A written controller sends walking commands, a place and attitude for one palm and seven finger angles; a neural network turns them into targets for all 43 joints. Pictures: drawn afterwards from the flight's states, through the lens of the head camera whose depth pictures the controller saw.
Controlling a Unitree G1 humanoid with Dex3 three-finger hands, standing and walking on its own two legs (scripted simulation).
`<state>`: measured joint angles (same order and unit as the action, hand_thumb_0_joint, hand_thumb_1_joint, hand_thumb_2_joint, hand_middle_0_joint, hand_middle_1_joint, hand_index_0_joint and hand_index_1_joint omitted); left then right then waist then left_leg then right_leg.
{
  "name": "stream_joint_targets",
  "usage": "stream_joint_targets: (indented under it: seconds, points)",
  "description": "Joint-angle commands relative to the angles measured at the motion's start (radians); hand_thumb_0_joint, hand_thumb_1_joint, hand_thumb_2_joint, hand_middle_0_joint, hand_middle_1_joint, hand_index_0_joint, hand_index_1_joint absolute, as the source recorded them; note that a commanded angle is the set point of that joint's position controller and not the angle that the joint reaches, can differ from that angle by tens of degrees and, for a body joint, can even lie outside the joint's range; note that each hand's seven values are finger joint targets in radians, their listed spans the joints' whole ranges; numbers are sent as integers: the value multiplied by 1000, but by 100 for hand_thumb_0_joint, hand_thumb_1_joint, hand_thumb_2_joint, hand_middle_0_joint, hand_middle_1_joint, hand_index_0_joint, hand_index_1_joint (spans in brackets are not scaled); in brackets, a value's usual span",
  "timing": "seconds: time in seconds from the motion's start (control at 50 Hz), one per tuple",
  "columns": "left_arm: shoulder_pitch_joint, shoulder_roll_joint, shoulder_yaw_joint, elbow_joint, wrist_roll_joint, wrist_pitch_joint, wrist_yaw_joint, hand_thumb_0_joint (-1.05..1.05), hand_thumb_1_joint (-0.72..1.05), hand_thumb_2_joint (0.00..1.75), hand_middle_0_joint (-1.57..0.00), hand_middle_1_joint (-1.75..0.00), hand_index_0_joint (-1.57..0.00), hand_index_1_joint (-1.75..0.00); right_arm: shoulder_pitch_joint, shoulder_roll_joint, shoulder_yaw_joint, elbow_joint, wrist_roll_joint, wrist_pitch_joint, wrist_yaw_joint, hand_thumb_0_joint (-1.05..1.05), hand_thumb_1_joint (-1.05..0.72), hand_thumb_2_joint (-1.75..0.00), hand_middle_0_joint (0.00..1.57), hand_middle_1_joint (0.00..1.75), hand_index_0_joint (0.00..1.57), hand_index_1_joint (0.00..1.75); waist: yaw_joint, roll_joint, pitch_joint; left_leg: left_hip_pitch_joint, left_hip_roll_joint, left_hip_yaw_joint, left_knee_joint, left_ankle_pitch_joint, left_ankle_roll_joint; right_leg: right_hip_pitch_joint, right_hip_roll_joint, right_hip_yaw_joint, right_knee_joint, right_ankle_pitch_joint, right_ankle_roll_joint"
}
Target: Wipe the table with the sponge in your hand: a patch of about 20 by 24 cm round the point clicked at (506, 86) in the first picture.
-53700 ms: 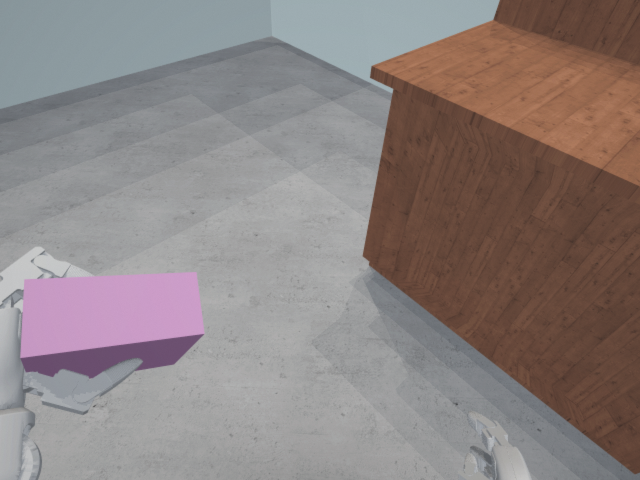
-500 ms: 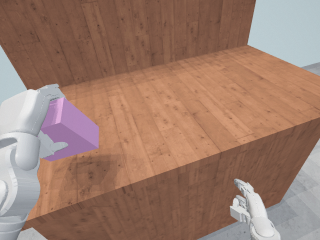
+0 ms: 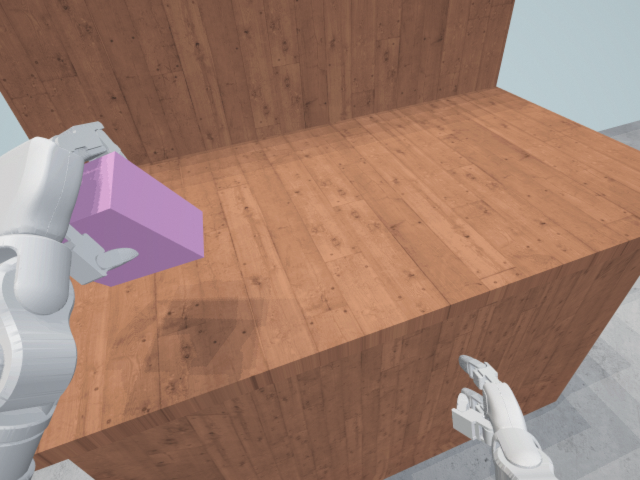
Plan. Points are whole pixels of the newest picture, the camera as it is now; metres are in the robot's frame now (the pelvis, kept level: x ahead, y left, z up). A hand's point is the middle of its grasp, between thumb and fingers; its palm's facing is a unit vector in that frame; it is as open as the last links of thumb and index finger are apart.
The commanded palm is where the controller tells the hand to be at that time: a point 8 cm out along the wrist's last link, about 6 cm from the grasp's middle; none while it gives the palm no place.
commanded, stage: bring the sponge back beside the body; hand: left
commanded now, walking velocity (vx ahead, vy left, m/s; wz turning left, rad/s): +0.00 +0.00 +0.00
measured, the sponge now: (129, 236) +0.27 +0.26 +0.22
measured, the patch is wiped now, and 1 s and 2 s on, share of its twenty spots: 0.90 0.90 0.90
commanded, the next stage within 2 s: step back with the hand held close in 1.66 s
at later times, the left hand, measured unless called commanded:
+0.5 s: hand (80, 232) +0.23 +0.28 +0.26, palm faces +0.46 -0.22 -0.86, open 9.9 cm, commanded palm +0.16 +0.28 +0.32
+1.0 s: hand (84, 254) +0.22 +0.27 +0.24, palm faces +0.43 -0.25 -0.86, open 9.9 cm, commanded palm +0.15 +0.28 +0.31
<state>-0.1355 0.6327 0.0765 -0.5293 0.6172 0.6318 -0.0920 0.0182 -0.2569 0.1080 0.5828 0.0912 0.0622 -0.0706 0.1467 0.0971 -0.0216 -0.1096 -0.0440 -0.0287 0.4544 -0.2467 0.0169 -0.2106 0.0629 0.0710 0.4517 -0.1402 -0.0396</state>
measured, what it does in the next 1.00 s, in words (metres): stands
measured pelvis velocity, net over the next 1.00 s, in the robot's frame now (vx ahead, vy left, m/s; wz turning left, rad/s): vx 0.00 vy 0.00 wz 0.00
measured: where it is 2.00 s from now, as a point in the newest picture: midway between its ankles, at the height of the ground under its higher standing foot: outside the picture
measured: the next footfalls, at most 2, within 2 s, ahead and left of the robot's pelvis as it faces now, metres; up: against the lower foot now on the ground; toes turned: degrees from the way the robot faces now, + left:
none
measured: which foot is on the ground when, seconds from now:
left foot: down 0.00-1.00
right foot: down 0.00-1.00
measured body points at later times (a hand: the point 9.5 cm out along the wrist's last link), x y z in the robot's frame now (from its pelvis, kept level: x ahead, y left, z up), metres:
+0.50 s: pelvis +0.00 +0.00 +0.00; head -0.04 -0.05 +0.44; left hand +0.20 +0.29 +0.30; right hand +0.27 -0.18 -0.05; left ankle +0.01 +0.11 -0.74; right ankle +0.07 -0.09 -0.74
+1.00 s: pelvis +0.00 +0.00 +0.00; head -0.04 -0.04 +0.44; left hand +0.19 +0.28 +0.29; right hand +0.27 -0.17 -0.05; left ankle +0.01 +0.11 -0.74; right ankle +0.07 -0.09 -0.74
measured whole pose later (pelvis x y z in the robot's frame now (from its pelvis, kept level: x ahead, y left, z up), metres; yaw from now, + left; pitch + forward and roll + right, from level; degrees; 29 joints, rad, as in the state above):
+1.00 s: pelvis +0.00 +0.00 +0.00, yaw +0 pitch -6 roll +0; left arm 0.05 0.62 0.10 -0.63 0.61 0.64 -0.11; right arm 0.03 -0.26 0.10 0.58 0.08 0.05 -0.08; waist 0.15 0.10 -0.02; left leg -0.12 -0.04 -0.03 0.48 -0.27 0.02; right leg -0.21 0.06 0.07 0.47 -0.15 -0.03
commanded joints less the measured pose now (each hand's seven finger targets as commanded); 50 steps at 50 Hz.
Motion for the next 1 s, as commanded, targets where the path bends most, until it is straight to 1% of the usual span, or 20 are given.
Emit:
stream_joint_targets:
  seconds: [0.0,0.14,0.18,0.2,0.24,0.28,0.32,0.38,0.44,0.48,0.54,0.6,0.66,0.68,0.72,0.8,0.84,0.88,0.96,0.98]
  points:
    - [-266,213,137,-139,26,-13,30,0,10,130,-120,-160,-120,-160,-281,-81,-29,-212,1,-63,2,0,-90,-90,20,30,20,30,14,-38,-164,-99,26,-37,-91,58,11,118,-40,59,-84,-132,-34]
    - [-233,227,148,-210,31,0,28,0,10,130,-120,-160,-120,-160,-281,-84,-35,-211,-5,-61,1,0,-90,-90,20,30,20,30,16,-17,-198,-72,21,-35,-75,127,11,139,-38,72,-76,-71,-39]
    - [-253,301,207,-263,35,2,31,0,10,130,-120,-160,-120,-160,-306,-88,-38,-214,-4,-69,0,0,-90,-90,20,30,20,30,18,36,-217,-63,21,-39,-67,131,9,147,-33,123,-74,-68,-45]
    - [-246,287,201,-269,44,6,35,0,10,130,-120,-160,-120,-160,-280,-82,-37,-223,-13,-67,0,0,-90,-90,20,30,20,30,31,11,-241,-78,16,-38,-55,166,12,178,-45,101,-53,-32,-46]
    - [-172,267,194,-223,33,11,29,0,10,130,-120,-160,-120,-160,-272,-87,-39,-212,-10,-52,4,0,-90,-90,20,30,20,30,21,-38,-185,-80,22,-32,-56,157,8,144,-41,99,-73,-45,-40]
    - [-197,294,210,-221,33,14,26,0,10,130,-120,-160,-120,-160,-298,-90,-37,-210,0,-55,4,0,-90,-90,20,30,20,30,10,4,-151,-74,25,-37,-57,115,6,101,-32,138,-92,-110,-44]
    - [-174,258,178,-140,36,17,24,0,10,130,-120,-160,-120,-160,-261,-89,-37,-203,-3,-49,1,0,-90,-90,20,30,20,30,5,-54,-108,-89,28,-33,-50,99,8,68,-38,105,-99,-141,-35]
    - [-182,261,176,-168,28,5,17,0,10,130,-120,-160,-120,-160,-301,-90,-34,-213,9,-59,0,0,-90,-90,20,30,20,30,1,-6,-120,-80,27,-38,-64,48,8,60,-32,116,-103,-184,-33]
    - [-163,216,136,-149,27,-1,11,0,10,130,-120,-160,-120,-160,-279,-89,-33,-213,-1,-62,-8,0,-90,-90,20,30,20,30,10,-30,-128,-88,24,-32,-55,49,12,74,-48,79,-101,-178,-25]
    - [-186,255,167,-222,35,-6,14,0,10,130,-120,-160,-120,-160,-311,-84,-34,-223,5,-79,-7,0,-90,-90,20,30,20,30,10,4,-161,-75,22,-45,-63,42,11,86,-38,114,-92,-182,-32]
    - [-156,251,171,-211,43,-9,17,0,10,130,-120,-160,-120,-160,-279,-86,-37,-215,-13,-79,-14,0,-90,-90,20,30,20,30,19,-39,-172,-82,21,-37,-48,89,12,111,-50,89,-83,-139,-32]
    - [-202,282,196,-295,54,-11,26,0,10,130,-120,-160,-120,-160,-285,-79,-36,-225,-16,-87,-13,0,-90,-90,20,30,20,30,31,20,-209,-83,20,-45,-51,110,11,141,-49,99,-62,-115,-42]
    - [-151,276,195,-226,49,-12,23,0,10,130,-120,-160,-120,-160,-271,-87,-40,-203,-12,-69,-13,0,-90,-90,20,30,20,30,18,-29,-135,-80,26,-40,-61,85,7,88,-39,87,-83,-145,-36]
    - [-170,281,201,-242,49,-11,22,0,10,130,-120,-160,-120,-160,-299,-84,-38,-208,-2,-81,-11,0,-90,-90,20,30,20,30,11,15,-130,-73,28,-47,-69,58,5,73,-28,120,-92,-173,-41]
    - [-139,249,178,-172,43,-11,23,0,10,130,-120,-160,-120,-160,-262,-81,-37,-202,-8,-76,-14,0,-90,-90,20,30,20,30,13,-45,-96,-93,30,-40,-63,54,7,59,-38,85,-90,-181,-33]
    - [-138,226,164,-231,37,-23,18,0,10,130,-120,-160,-120,-160,-283,-80,-32,-221,-4,-77,-11,0,-90,-90,20,30,20,30,24,0,-143,-86,26,-44,-72,45,10,90,-39,66,-75,-155,-33]
    - [-77,212,159,-197,23,-24,16,0,10,130,-120,-160,-120,-160,-275,-84,-35,-210,-6,-73,-12,0,-90,-90,20,30,20,30,19,-35,-118,-89,31,-44,-73,49,9,84,-39,57,-82,-145,-27]
    - [-83,239,186,-251,25,-24,17,0,10,130,-120,-160,-120,-160,-304,-81,-35,-215,1,-83,-10,0,-90,-90,20,30,20,30,12,0,-126,-78,30,-51,-79,25,8,78,-26,98,-86,-171,-32]
    - [-67,248,198,-305,29,-34,26,0,10,130,-120,-160,-120,-160,-278,-82,-40,-213,-15,-77,-13,0,-90,-90,20,30,20,30,29,3,-162,-74,28,-45,-74,95,11,118,-33,59,-62,-94,-35]
    - [-80,281,227,-348,34,-32,30,0,10,130,-120,-160,-120,-160,-305,-82,-40,-220,-7,-90,-10,0,-90,-90,20,30,20,30,25,37,-170,-64,28,-55,-78,82,10,119,-19,102,-65,-105,-40]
